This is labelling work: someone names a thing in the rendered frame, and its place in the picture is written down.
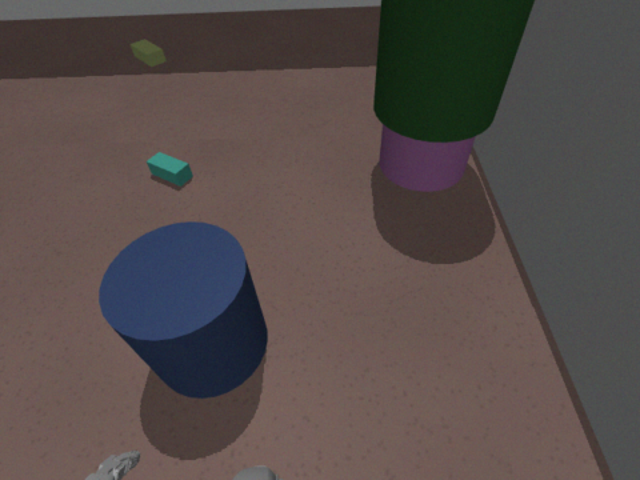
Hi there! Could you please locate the left robot hand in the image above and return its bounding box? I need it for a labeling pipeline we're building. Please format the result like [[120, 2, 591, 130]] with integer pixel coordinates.
[[85, 451, 140, 480]]

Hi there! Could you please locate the potted plant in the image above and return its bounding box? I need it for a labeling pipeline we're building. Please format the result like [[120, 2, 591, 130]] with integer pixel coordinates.
[[374, 0, 535, 192]]

